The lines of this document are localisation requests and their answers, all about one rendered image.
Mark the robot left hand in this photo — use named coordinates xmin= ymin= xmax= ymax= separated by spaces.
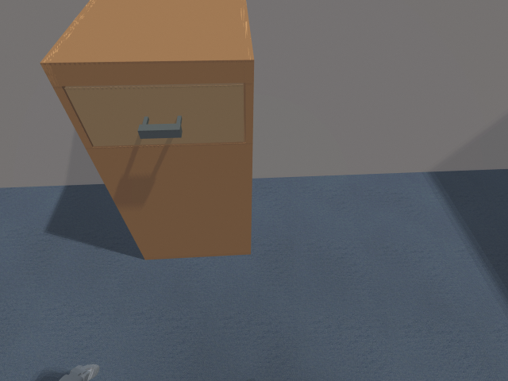
xmin=59 ymin=364 xmax=100 ymax=381

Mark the cabinet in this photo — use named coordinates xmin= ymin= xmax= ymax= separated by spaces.
xmin=40 ymin=0 xmax=254 ymax=260

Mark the handle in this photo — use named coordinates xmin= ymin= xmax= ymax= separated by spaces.
xmin=138 ymin=116 xmax=182 ymax=139

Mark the drawer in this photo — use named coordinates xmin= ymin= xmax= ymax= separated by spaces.
xmin=64 ymin=83 xmax=244 ymax=146

